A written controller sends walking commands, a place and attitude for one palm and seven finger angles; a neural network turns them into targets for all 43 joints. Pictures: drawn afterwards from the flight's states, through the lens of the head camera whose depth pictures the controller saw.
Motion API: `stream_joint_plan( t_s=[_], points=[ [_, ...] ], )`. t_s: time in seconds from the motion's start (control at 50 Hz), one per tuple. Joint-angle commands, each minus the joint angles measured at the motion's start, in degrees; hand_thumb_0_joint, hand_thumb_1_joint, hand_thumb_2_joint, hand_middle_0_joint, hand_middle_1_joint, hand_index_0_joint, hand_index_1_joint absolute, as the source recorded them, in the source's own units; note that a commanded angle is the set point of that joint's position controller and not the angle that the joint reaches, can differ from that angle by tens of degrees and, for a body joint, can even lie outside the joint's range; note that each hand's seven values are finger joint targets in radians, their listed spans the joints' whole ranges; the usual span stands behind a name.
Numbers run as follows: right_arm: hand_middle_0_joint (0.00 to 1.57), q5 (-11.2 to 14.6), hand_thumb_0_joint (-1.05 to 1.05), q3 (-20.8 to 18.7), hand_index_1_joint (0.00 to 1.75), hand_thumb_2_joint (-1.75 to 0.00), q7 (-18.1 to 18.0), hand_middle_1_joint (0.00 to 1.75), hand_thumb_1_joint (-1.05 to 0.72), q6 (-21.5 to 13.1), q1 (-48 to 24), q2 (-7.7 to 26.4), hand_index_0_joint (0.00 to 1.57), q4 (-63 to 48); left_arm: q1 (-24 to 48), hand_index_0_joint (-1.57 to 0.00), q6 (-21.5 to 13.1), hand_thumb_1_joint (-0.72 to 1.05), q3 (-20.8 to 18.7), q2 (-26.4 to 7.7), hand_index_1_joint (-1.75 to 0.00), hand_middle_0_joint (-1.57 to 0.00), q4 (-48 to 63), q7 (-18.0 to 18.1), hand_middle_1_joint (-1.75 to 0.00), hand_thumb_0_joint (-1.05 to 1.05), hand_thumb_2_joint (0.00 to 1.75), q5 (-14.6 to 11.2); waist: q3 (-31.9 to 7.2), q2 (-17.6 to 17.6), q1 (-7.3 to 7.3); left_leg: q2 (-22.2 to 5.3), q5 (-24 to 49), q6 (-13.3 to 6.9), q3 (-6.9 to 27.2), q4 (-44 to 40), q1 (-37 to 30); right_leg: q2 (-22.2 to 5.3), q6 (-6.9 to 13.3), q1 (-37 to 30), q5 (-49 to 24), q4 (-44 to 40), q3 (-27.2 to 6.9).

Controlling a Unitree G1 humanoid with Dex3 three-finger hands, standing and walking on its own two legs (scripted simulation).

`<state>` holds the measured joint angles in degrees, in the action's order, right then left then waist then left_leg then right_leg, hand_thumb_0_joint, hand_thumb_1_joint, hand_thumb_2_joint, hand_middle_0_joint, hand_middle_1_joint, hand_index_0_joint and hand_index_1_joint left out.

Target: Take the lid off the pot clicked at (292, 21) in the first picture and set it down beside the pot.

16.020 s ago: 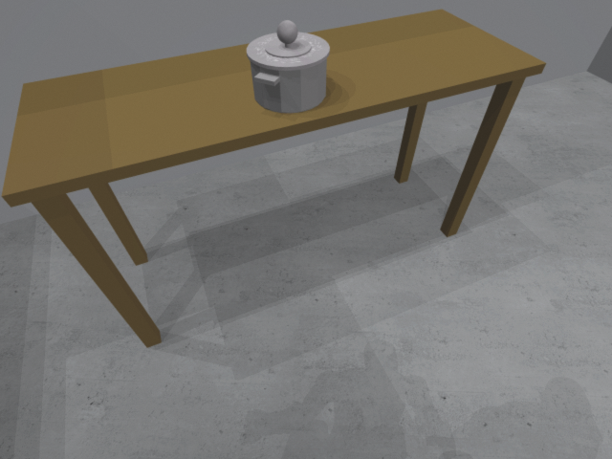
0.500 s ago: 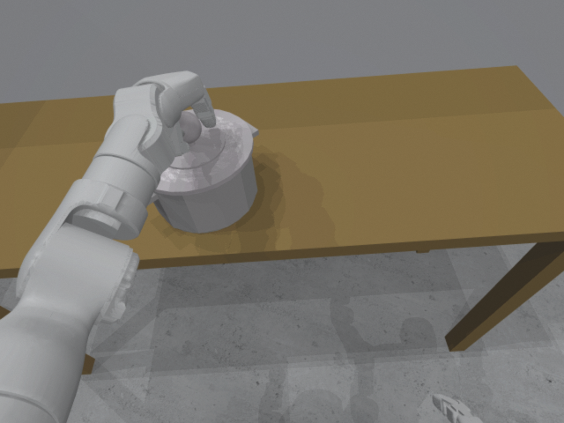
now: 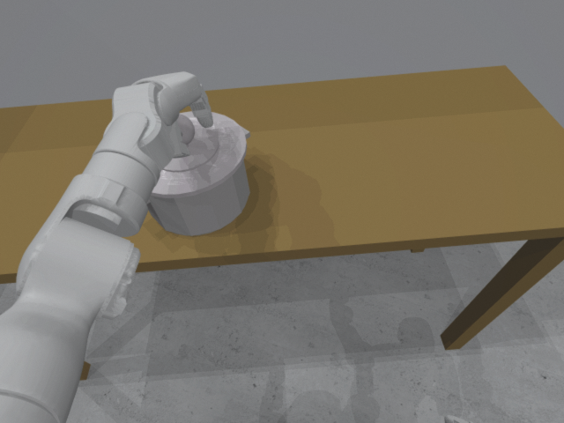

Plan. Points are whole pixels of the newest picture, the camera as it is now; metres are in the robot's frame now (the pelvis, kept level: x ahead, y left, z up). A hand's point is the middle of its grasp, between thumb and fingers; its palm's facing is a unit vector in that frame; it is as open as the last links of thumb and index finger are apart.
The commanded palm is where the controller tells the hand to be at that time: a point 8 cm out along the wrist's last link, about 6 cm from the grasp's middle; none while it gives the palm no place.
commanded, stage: close the fingers and squeeze the knob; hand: left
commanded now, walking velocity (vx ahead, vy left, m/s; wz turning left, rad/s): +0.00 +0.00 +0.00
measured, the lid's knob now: (178, 130) +0.51 +0.13 +0.15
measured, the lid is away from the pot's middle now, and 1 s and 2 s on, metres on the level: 0.00 0.00 0.01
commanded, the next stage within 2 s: lift the lid straight up in 1.36 s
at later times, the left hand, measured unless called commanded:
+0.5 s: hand (174, 133) +0.48 +0.13 +0.17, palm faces -0.35 -0.09 -0.93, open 8.4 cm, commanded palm +0.47 +0.14 +0.24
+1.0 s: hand (174, 134) +0.47 +0.13 +0.17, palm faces -0.35 -0.07 -0.93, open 7.0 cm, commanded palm +0.47 +0.14 +0.24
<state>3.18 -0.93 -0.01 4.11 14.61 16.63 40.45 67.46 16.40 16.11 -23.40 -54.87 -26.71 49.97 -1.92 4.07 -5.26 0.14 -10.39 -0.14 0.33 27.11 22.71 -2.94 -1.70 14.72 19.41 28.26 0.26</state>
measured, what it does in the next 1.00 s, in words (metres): stands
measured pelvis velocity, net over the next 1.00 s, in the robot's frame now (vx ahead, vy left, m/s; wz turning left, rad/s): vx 0.00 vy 0.00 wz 0.01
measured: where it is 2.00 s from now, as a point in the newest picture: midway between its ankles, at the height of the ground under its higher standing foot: outside the picture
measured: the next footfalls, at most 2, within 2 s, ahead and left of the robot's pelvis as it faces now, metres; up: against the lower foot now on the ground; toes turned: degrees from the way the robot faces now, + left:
none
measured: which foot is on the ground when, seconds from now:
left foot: down 0.00-1.00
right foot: down 0.00-1.00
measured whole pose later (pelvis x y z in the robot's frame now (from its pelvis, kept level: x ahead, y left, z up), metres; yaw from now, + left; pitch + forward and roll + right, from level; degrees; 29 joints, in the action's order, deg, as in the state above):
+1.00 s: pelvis +0.00 +0.00 +0.00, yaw +0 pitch +6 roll +1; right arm 3.2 -0.8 0.9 4.5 13.4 15.9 39.8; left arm 65.7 17.8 17.7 -23.3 -50.4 -26.8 49.7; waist -1.8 4.4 -4.2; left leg 0.5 -10.6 -0.2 0.7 27.2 22.4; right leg -3.2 -1.9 14.1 19.5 27.9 0.6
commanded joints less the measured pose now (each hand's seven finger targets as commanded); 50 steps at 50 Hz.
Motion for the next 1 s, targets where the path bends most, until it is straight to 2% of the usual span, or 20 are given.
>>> stream_joint_plan(
  t_s=[0.0,0.14,0.16,0.2,0.26,0.3,0.36,0.4,0.46,0.5,0.56,0.58,0.66,0.7,0.76,0.82,0.86,0.88,0.96,0.98],
  points=[
    [0.20,-0.23,0.00,-2.34,0.30,-0.90,-0.26,0.30,-0.90,-2.14,-0.78,6.85,0.20,-6.84,33.84,-0.52,-1.07,-0.07,-6.98,-15.46,-0.77,-0.52,13.49,2.61,-0.77,0.00,1.02,2.02,-25.41,-5.86,0.14,3.54,15.08,-4.64,0.12,1.40,-22.12,4.94,3.39,2.05,-27.26,-2.59,2.89],
    [0.20,0.09,0.00,-2.28,0.30,-0.90,0.13,0.30,-0.90,-1.56,-1.61,6.80,0.20,-7.67,30.32,-0.54,-0.38,0.00,-6.84,-15.17,-0.87,-0.54,12.48,2.39,-0.87,0.00,1.01,2.40,-24.50,-5.75,0.56,3.48,16.98,-4.60,-0.60,1.81,-21.11,4.73,3.25,1.34,-29.65,-2.24,2.74],
    [0.20,0.06,0.00,-2.51,0.30,-0.90,0.18,0.30,-0.90,-1.44,-1.50,6.75,0.20,-8.23,29.08,-0.54,-0.54,0.01,-5.33,-12.78,-0.88,-0.54,13.57,2.13,-0.88,0.00,1.01,1.47,-25.57,-5.93,0.31,3.39,19.41,-4.86,-0.59,2.42,-21.89,4.63,3.22,0.89,-31.54,-2.31,2.73],
    [0.20,0.11,0.00,-2.39,0.30,-0.90,0.20,0.30,-0.90,-1.18,-1.74,6.91,0.20,-7.99,30.01,-0.55,-0.33,0.04,-7.03,-15.44,-0.91,-0.55,13.84,1.96,-0.91,0.00,1.00,2.32,-24.48,-5.99,0.38,3.34,18.54,-4.72,-0.59,2.04,-21.61,4.79,3.07,1.37,-30.65,-2.28,2.67],
    [0.20,0.26,0.00,-2.62,0.30,-0.90,0.36,0.30,-0.90,-1.12,-1.80,6.75,0.20,-8.44,27.11,-0.56,-0.18,0.07,-5.06,-12.14,-0.94,-0.56,14.76,1.50,-0.94,0.00,0.99,0.96,-24.50,-5.46,0.30,3.18,21.95,-4.94,-0.43,2.56,-22.88,4.75,3.07,1.79,-31.57,-2.37,2.86],
    [0.20,0.06,0.00,-2.43,0.30,-0.90,0.38,0.30,-0.90,-1.09,-2.25,6.88,0.20,-8.37,28.63,-0.57,-0.45,0.09,-8.08,-16.39,-0.95,-0.57,17.05,1.68,-0.95,0.00,0.98,1.85,-26.00,-6.18,0.75,3.33,22.07,-4.89,-0.37,2.51,-23.20,4.87,2.92,0.61,-32.61,-1.84,2.60],
    [0.20,0.42,0.00,-2.45,0.30,-0.90,0.38,0.30,-0.90,-0.67,-2.63,6.64,0.20,-8.36,26.34,-0.59,0.24,0.13,-4.90,-12.08,-0.98,-0.59,14.46,1.38,-0.98,0.00,0.96,0.83,-22.42,-6.62,0.23,3.43,18.74,-4.83,-0.86,2.32,-21.35,4.72,3.06,2.05,-30.33,-2.73,3.04],
    [0.20,0.25,0.00,-2.10,0.30,-0.90,0.26,0.30,-0.90,-0.63,-2.89,6.71,0.20,-8.32,28.31,-0.60,0.17,0.15,-7.53,-16.05,-0.99,-0.60,14.78,1.56,-0.99,0.00,0.95,1.49,-23.29,-7.23,0.65,3.61,17.67,-4.74,-0.57,1.99,-20.86,4.79,3.06,0.96,-30.37,-2.33,2.85],
    [0.20,0.39,0.00,-2.32,0.30,-0.90,0.40,0.30,-0.90,-0.56,-3.03,6.37,0.20,-8.48,27.74,-0.62,0.36,0.19,-3.32,-10.51,-1.01,-0.62,15.49,1.20,-1.01,0.00,0.93,0.78,-23.72,-4.70,-0.02,3.36,20.60,-4.72,-0.26,2.51,-22.76,4.80,3.18,2.68,-30.12,-2.41,3.18],
    [0.20,0.35,0.00,-2.18,0.30,-0.90,0.36,0.30,-0.90,-0.33,-3.06,6.58,0.20,-8.01,29.83,-0.64,0.62,0.22,-4.76,-12.66,-1.02,-0.64,15.29,1.28,-1.02,0.00,0.91,1.46,-23.36,-6.49,-0.03,3.37,17.59,-4.52,-0.42,2.06,-22.07,4.96,3.13,2.54,-28.84,-2.39,3.09],
    [0.20,0.33,0.00,-2.34,0.30,-0.90,0.26,0.30,-0.90,-0.44,-3.06,6.48,0.20,-8.12,30.33,-0.66,0.50,0.26,-3.12,-10.26,-1.03,-0.66,15.91,1.24,-1.03,0.00,0.88,0.44,-24.27,-4.58,-0.38,3.41,17.57,-4.65,-0.40,2.25,-23.10,4.78,3.33,3.30,-28.13,-2.68,3.22],
    [0.20,0.20,0.00,-2.32,0.30,-0.90,0.32,0.30,-0.90,-0.58,-2.83,6.52,0.20,-7.88,31.21,-0.67,0.34,0.27,-5.67,-13.62,-1.03,-0.67,16.81,1.58,-1.03,0.00,0.87,1.32,-26.25,-5.19,0.08,3.17,18.59,-4.40,-0.04,2.32,-23.88,4.93,3.29,2.25,-28.69,-1.99,3.03],
    [0.20,0.32,0.00,-2.45,0.30,-0.90,0.54,0.30,-0.90,-0.62,-3.02,6.27,0.20,-8.09,30.62,-0.70,0.40,0.33,-1.36,-7.70,-1.04,-0.70,16.81,1.11,-1.04,0.00,0.82,0.20,-25.00,-4.28,-0.56,3.17,20.16,-4.52,0.17,2.53,-24.33,4.91,3.37,3.88,-28.48,-2.38,3.39],
    [0.20,0.03,0.00,-2.31,0.30,-0.90,0.47,0.30,-0.90,-0.73,-2.53,6.55,0.20,-7.53,31.07,-0.72,0.43,0.36,-4.81,-11.93,-1.05,-0.72,15.74,1.40,-1.05,0.00,0.79,1.16,-25.12,-5.68,0.00,3.23,18.99,-4.45,0.35,2.22,-23.68,5.15,3.37,3.04,-28.43,-2.19,3.34],
    [0.20,0.17,0.00,-2.54,0.30,-0.90,0.70,0.30,-0.90,-1.09,-2.95,6.24,0.20,-8.08,30.59,-0.73,0.10,0.37,-1.53,-7.32,-1.05,-0.69,18.33,1.21,-1.02,0.00,0.82,-0.37,-25.60,-4.64,-0.31,3.04,21.35,-4.57,0.79,2.46,-25.36,5.01,3.43,3.76,-28.39,-2.39,3.50],
    [0.20,0.10,0.00,-2.36,0.30,-0.90,0.68,0.30,-0.90,-1.32,-2.63,6.21,0.20,-7.44,32.83,-0.75,0.31,0.38,-2.75,-9.23,-1.06,-0.66,18.11,1.46,-1.00,0.00,0.86,0.60,-25.05,-4.75,-0.32,3.25,18.56,-4.36,0.69,1.88,-24.92,5.21,3.40,4.01,-27.19,-2.46,3.53],
    [0.20,0.03,0.00,-2.61,0.30,-0.90,0.83,0.30,-0.90,-1.59,-2.85,6.04,0.20,-7.86,30.46,-0.76,0.21,0.40,-0.90,-6.18,-1.06,-0.65,18.74,1.35,-1.00,0.00,0.87,-0.60,-25.82,-3.95,-0.37,3.21,21.39,-4.63,0.90,2.61,-26.16,5.14,3.46,4.27,-28.14,-2.50,3.51],
    [0.20,-0.12,0.00,-2.43,0.30,-0.90,0.80,0.30,-0.90,-1.48,-2.35,6.17,0.20,-7.15,29.74,-0.76,0.42,0.41,-3.84,-9.74,-1.06,-0.65,17.12,1.53,-0.99,0.00,0.88,0.17,-25.62,-6.08,0.15,3.21,20.48,-4.48,0.92,2.27,-25.01,5.26,3.31,3.14,-28.30,-2.35,3.45],
    [0.20,0.11,0.00,-2.36,0.30,-0.90,0.52,0.30,-0.90,-1.44,-2.52,6.48,0.20,-7.09,30.72,-0.78,0.58,0.45,-1.91,-7.87,-1.07,-0.65,15.60,1.30,-0.99,0.00,0.89,-0.76,-23.74,-5.80,-0.50,3.50,16.81,-4.64,0.21,1.85,-23.16,4.95,3.38,3.55,-27.52,-2.94,3.67],
    [0.20,0.09,0.00,-2.14,0.30,-0.90,0.36,0.30,-0.90,-1.40,-2.43,6.37,0.20,-6.49,31.79,-0.78,0.75,0.47,-3.36,-10.20,-1.07,-0.65,14.27,1.45,-0.99,0.00,0.90,0.36,-23.32,-7.27,-0.42,3.50,15.39,-4.43,0.32,1.40,-22.42,5.12,3.25,3.35,-26.78,-2.82,3.50]
  ],
)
